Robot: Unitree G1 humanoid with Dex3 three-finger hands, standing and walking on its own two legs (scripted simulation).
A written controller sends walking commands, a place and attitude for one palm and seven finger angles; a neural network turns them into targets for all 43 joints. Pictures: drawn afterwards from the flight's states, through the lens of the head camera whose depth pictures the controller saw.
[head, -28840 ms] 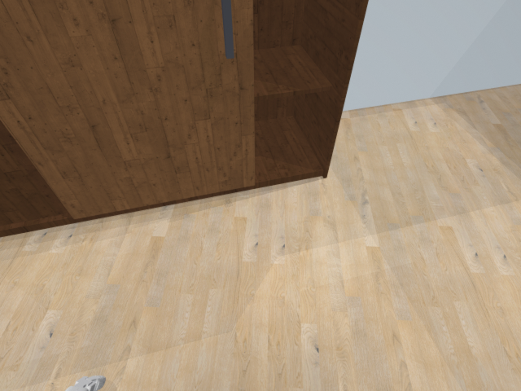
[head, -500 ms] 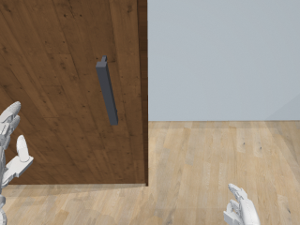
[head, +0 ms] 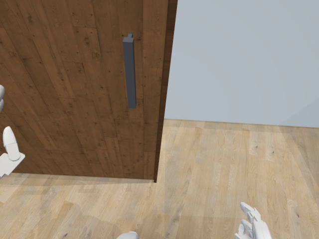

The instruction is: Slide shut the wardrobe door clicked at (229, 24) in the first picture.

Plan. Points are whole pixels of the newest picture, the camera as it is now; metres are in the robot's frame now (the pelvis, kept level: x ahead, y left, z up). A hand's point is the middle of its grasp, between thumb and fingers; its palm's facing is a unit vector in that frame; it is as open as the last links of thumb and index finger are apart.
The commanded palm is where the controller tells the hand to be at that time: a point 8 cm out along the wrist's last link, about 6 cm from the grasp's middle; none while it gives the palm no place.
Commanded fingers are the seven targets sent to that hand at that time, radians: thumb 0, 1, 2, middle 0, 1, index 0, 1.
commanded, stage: step back with the hand held close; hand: left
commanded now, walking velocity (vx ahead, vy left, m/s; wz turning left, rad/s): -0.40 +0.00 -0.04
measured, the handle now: (131, 73) +0.54 +0.14 +0.12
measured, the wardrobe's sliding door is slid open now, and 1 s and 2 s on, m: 0.00 0.00 0.00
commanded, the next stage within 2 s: stop stepping back and stand still in 0.44 s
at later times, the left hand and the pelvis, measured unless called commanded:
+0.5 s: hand out of the picture +0.08 +0.28 +0.20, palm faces +0.56 -0.73 -0.39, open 7.4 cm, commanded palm +0.01 +0.31 +0.19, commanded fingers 0.00 0.90 0.90 -0.20 -0.30 -0.20 -0.30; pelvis -0.10 +0.00 -0.01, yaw +6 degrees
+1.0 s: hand out of the picture +0.02 +0.25 +0.19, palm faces +0.35 -0.81 -0.47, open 7.4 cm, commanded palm -0.04 +0.29 +0.19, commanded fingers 0.00 0.90 0.90 -0.20 -0.30 -0.20 -0.30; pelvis -0.20 +0.00 +0.01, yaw -4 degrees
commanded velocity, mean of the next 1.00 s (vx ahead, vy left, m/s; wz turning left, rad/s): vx -0.10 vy -0.01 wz -0.08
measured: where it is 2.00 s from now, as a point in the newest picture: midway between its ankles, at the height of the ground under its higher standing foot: outside the picture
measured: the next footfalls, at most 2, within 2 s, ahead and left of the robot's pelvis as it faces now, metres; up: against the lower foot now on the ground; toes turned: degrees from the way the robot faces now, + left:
right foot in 0.60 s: -0.13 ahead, -0.15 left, +0.00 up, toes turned +3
left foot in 0.78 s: -0.06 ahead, +0.11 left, -0.01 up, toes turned +1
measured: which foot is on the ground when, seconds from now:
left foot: down 0.00-0.60, up 0.62-0.76, down 0.78-0.98, up 1.00-1.00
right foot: down 0.00-0.36, up 0.38-0.58, down 0.60-0.80, up 0.82-0.98, down 1.00-1.00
